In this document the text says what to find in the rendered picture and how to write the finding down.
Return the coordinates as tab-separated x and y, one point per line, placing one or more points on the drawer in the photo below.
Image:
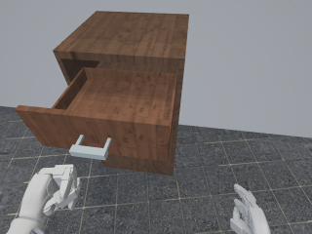
133	108

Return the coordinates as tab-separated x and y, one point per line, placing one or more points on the robot left hand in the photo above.
60	182

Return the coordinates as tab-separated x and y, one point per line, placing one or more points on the handle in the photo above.
78	150

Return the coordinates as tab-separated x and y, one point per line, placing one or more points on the left robot forearm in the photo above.
26	225

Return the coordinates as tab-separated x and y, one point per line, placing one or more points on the robot right hand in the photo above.
253	219

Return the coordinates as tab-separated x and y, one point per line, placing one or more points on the cabinet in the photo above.
133	41

